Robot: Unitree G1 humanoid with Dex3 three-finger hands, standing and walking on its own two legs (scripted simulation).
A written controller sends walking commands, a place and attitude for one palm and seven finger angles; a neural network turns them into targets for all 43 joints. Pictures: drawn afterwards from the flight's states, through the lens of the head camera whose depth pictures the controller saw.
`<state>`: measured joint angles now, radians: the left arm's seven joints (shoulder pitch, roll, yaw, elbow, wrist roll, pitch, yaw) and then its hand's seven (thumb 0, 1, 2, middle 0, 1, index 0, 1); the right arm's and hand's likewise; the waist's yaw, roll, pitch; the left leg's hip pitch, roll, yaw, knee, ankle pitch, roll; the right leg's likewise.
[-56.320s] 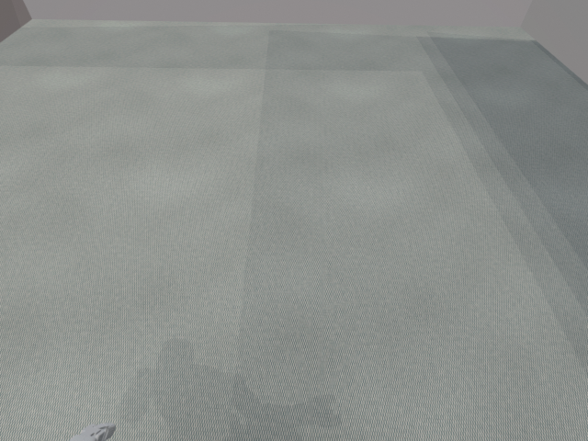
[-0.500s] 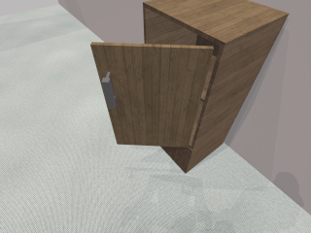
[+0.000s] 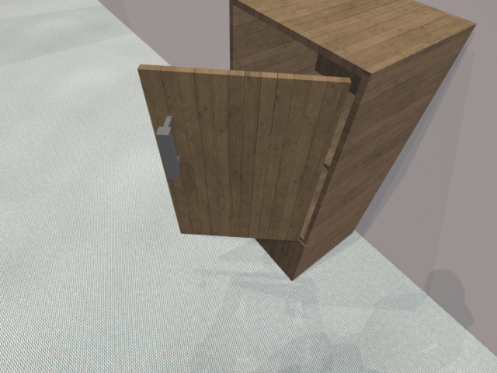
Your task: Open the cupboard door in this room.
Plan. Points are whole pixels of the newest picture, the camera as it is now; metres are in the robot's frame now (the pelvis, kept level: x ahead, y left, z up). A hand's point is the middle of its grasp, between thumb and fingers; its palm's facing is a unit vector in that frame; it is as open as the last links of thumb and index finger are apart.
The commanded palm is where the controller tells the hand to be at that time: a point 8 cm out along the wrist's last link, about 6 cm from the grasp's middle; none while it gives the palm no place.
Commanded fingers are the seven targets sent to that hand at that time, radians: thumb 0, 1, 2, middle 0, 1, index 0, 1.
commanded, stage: come to a stop and stand still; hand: left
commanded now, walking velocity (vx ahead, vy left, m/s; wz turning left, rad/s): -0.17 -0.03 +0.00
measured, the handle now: (171, 148) +0.55 +0.21 +0.01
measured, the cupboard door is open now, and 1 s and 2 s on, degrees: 49 49 49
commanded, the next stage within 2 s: look again from close up in 1.06 s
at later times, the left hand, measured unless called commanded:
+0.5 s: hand out of the picture +0.04 +0.19 -0.15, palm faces +0.04 -0.97 -0.26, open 7.4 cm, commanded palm none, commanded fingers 0.00 0.90 0.90 -0.20 -0.30 -0.20 -0.30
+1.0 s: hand out of the picture -0.14 +0.17 -0.17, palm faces +0.05 -0.98 -0.17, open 7.4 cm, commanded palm none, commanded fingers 0.00 0.90 0.90 -0.20 -0.30 -0.20 -0.30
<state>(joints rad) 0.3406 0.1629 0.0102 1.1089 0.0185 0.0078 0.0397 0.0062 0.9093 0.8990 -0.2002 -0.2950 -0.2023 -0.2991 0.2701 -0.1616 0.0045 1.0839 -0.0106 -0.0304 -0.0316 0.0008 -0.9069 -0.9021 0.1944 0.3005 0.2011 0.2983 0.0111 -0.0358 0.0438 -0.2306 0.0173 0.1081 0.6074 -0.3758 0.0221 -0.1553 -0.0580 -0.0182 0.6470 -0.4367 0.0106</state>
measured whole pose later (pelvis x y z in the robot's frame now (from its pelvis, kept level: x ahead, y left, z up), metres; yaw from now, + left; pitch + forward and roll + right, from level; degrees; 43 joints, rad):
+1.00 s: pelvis -0.10 +0.00 +0.01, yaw +1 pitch -1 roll -1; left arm 0.41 0.13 0.00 1.05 0.02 0.02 0.03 0.01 0.91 0.90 -0.20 -0.29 -0.20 -0.30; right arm 0.36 -0.15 -0.01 1.03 -0.02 0.01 -0.01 0.00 -0.91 -0.90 0.19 0.30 0.20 0.30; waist -0.02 0.00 0.00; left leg -0.34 0.01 0.08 0.54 -0.18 0.04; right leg -0.28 0.00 -0.01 0.55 -0.25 -0.01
